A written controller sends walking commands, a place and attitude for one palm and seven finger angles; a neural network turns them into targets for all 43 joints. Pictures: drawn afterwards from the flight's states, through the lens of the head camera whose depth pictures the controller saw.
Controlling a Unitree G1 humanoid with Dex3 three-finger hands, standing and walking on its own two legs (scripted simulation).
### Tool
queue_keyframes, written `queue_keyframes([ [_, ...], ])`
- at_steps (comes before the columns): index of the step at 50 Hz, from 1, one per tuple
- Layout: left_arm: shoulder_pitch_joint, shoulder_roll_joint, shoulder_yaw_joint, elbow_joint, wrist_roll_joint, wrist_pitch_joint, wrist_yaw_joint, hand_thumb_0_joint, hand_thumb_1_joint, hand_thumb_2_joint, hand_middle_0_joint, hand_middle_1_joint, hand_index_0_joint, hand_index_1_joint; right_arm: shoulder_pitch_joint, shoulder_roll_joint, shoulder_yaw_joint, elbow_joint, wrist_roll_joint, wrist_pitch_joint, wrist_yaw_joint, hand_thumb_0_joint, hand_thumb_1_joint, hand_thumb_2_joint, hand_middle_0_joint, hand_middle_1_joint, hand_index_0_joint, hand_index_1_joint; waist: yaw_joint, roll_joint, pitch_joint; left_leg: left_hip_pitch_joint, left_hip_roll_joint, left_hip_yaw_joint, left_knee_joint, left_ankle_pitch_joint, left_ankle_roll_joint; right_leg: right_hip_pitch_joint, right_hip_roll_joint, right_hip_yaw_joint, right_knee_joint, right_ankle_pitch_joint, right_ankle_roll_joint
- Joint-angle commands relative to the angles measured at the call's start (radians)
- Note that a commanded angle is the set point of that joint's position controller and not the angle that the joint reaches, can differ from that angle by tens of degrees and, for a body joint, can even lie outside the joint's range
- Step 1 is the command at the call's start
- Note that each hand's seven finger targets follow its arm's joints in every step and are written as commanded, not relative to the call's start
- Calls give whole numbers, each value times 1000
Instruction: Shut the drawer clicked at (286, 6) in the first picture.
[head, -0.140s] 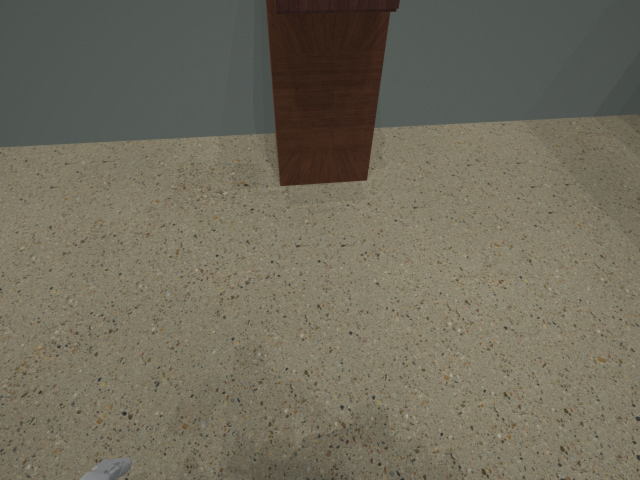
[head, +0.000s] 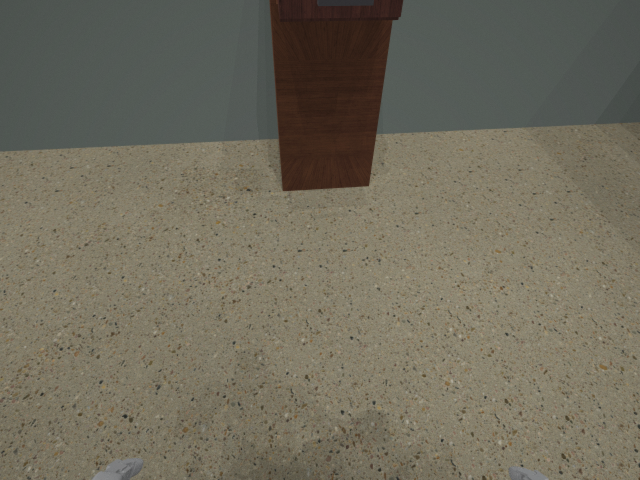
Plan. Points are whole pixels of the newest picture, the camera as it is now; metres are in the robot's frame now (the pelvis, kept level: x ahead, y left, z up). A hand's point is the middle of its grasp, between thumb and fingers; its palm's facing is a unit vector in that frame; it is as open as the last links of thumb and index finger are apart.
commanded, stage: stand and wait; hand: left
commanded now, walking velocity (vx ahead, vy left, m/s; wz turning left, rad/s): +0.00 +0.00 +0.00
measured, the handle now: out of the picture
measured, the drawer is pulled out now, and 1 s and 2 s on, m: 0.17 0.17 0.17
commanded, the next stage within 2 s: look at it before walking up in 0.68 s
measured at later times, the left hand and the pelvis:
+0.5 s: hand out of the picture +0.06 +0.24 -0.15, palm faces -0.02 -0.94 -0.34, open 7.4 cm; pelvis -0.01 -0.01 +0.01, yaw +0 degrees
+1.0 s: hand out of the picture +0.06 +0.23 -0.15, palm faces -0.04 -0.94 -0.33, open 7.4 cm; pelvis -0.02 -0.01 +0.01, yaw -1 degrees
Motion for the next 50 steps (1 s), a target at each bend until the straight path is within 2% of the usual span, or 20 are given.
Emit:
queue_keyframes([
  [1, -41, 204, 52, -56, 1, -22, 10, 0, 900, 900, -200, -300, -200, -300, -55, -212, -58, -49, 5, -25, -13, 0, -900, -900, 200, 300, 200, 300, -5, 6, -62, 26, 121, -79, -79, 334, 37, 28, -91, 63, -66, 290, -49],
  [11, -29, 203, 54, -22, 0, -27, 10, 0, 900, 900, -200, -300, -200, -300, -60, -208, -55, -11, 9, -24, -14, 0, -900, -900, 200, 300, 200, 300, -4, -2, -78, 49, 123, -78, -95, 313, 29, 51, -100, 77, -100, 306, -51],
  [19, -29, 207, 52, 9, 0, -25, 7, 0, 900, 900, -200, -300, -200, -300, -53, -212, -51, 25, 10, -21, -12, 0, -900, -900, 200, 300, 200, 300, -2, 8, -31, 28, 123, -81, -130, 228, 24, 35, -99, 90, -138, 229, -51],
  [24, -27, 209, 50, 26, 0, -26, 6, 0, 900, 900, -200, -300, -200, -300, -42, -214, -47, 44, 13, -21, -10, 0, -900, -900, 200, 300, 200, 300, -2, -10, -25, 22, 124, -87, -141, 205, 24, 37, -99, 98, -155, 200, -51],
  [29, -26, 210, 49, 35, -1, -28, 7, 0, 900, 900, -200, -300, -200, -300, -34, -216, -45, 59, 12, -22, -10, 0, -900, -900, 200, 300, 200, 300, -3, -6, -41, 34, 127, -86, -146, 216, 21, 46, -101, 102, -159, 212, -53],
  [38, -26, 209, 48, 43, 0, -30, 7, 0, 900, 900, -200, -300, -200, -300, -27, -213, -45, 75, 13, -21, -9, 0, -900, -900, 200, 300, 200, 300, -2, -13, -21, 31, 130, -86, -155, 207, 17, 34, -100, 105, -174, 200, -52],
  [42, -24, 204, 48, 43, 0, -29, 7, 0, 900, 900, -200, -300, -200, -300, -28, -212, -45, 77, 12, -22, -9, 0, -900, -900, 200, 300, 200, 300, -2, 7, -8, 30, 131, -84, -163, 195, 16, 22, -99, 109, -183, 181, -50],
  [50, -22, 202, 47, 44, 2, -28, 6, 0, 900, 900, -200, -300, -200, -300, -26, -211, -47, 78, 12, -23, -8, 0, -900, -900, 200, 300, 200, 300, -3, 0, -11, 36, 132, -88, -171, 186, 17, 17, -97, 107, -188, 165, -48],
])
